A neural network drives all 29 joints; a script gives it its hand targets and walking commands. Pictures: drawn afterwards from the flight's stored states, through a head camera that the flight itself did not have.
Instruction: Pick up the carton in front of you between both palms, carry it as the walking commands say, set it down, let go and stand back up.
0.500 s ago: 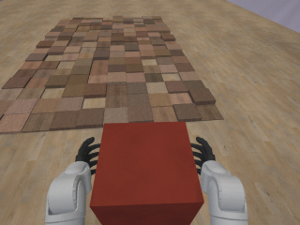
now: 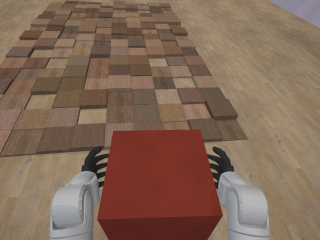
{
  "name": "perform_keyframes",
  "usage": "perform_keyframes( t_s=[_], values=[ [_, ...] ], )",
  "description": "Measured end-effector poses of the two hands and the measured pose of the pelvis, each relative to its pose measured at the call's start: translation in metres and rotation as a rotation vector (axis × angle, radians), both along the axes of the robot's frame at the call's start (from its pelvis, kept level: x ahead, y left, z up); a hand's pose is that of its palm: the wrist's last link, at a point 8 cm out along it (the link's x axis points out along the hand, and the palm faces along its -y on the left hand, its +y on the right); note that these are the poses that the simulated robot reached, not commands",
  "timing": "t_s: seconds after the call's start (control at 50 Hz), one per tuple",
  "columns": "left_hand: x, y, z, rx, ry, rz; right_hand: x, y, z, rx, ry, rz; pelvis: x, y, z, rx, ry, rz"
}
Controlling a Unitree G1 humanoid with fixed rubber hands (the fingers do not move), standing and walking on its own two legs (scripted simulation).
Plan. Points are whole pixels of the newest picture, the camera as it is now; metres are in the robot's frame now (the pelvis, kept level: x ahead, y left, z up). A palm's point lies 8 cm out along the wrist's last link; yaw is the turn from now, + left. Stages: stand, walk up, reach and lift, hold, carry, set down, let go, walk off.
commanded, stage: carry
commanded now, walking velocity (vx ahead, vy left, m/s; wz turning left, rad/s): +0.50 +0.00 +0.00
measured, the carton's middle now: (158, 194) +0.27 +0.00 +0.01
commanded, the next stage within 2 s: none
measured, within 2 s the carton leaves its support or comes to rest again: neither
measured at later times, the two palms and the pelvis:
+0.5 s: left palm (106, 89) +0.58 +0.17 +0.08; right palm (194, 85) +0.62 -0.12 +0.09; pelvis +0.33 -0.01 -0.01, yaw +6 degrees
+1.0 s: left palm (108, 22) +1.01 +0.24 +0.14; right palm (172, 23) +1.02 -0.06 +0.16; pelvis +0.63 +0.07 -0.01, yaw +2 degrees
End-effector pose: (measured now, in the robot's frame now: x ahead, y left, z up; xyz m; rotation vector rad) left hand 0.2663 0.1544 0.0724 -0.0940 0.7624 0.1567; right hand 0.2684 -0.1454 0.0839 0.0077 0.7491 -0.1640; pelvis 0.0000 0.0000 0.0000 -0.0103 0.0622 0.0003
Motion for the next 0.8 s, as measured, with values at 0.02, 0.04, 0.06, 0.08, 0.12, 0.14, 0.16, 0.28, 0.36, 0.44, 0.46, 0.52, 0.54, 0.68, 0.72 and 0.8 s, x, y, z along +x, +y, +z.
perform_keyframes(
  t_s=[0.02,0.04,0.06,0.08,0.12,0.14,0.16,0.28,0.36,0.44,0.46,0.52,0.54,0.68,0.72,0.8],
  values=[
    [0.012,0.0,0.001,0.002,0.008,-0.015,0.008,0.0,0.001,-0.001,0.008,-0.012,0.01,0.003,0.004,-0.007,0.003,-0.001],
    [0.023,0.0,0.003,0.004,0.009,-0.026,0.017,0.0,0.004,-0.001,0.009,-0.022,0.021,0.006,0.007,-0.013,0.006,0.0],
    [0.035,0.001,0.005,0.005,0.005,-0.035,0.028,0.001,0.007,-0.002,0.005,-0.029,0.032,0.008,0.01,-0.019,0.009,0.002],
    [0.047,0.002,0.008,0.006,-0.004,-0.04,0.039,0.002,0.01,-0.003,-0.003,-0.033,0.043,0.01,0.013,-0.024,0.011,0.004],
    [0.071,0.005,0.014,0.005,-0.027,-0.041,0.063,0.005,0.017,-0.005,-0.026,-0.033,0.066,0.012,0.016,-0.032,0.015,0.009],
    [0.083,0.006,0.016,0.004,-0.04,-0.038,0.076,0.006,0.021,-0.006,-0.039,-0.03,0.078,0.013,0.017,-0.035,0.016,0.012],
    [0.095,0.008,0.019,0.004,-0.052,-0.033,0.089,0.008,0.024,-0.007,-0.051,-0.025,0.09,0.013,0.017,-0.036,0.016,0.014],
    [0.168,0.016,0.025,0.003,-0.104,0.019,0.177,0.017,0.031,-0.008,-0.103,0.027,0.172,0.008,0.01,-0.033,0.005,0.034],
    [0.225,0.016,0.016,0.015,-0.105,0.053,0.243,0.017,0.018,0.006,-0.105,0.06,0.236,0.0,-0.005,-0.028,-0.01,0.066],
    [0.281,0.017,0.007,0.037,-0.095,0.097,0.312,0.018,0.002,0.038,-0.095,0.096,0.297,-0.009,-0.019,-0.031,-0.027,0.098],
    [0.293,0.018,0.007,0.035,-0.083,0.108,0.326,0.019,0.001,0.04,-0.083,0.104,0.308,-0.011,-0.016,-0.028,-0.025,0.104],
    [0.323,0.02,0.015,0.025,-0.071,0.138,0.364,0.023,0.011,0.041,-0.07,0.124,0.34,-0.014,-0.005,-0.01,-0.017,0.113],
    [0.334,0.021,0.021,0.023,-0.08,0.144,0.377,0.024,0.017,0.044,-0.079,0.127,0.351,-0.014,-0.001,-0.005,-0.014,0.112],
    [0.44,0.027,0.07,0.019,-0.204,0.132,0.474,0.029,0.064,0.067,-0.203,0.095,0.434,-0.003,0.012,0.017,0.003,0.089],
    [0.477,0.031,0.081,0.036,-0.224,0.111,0.507,0.033,0.074,0.051,-0.226,0.09,0.459,0.004,0.011,0.015,0.002,0.08],
    [0.557,0.046,0.092,0.069,-0.228,0.062,0.583,0.047,0.089,0.009,-0.232,0.101,0.513,0.022,0.002,-0.002,-0.006,0.068]
  ],
)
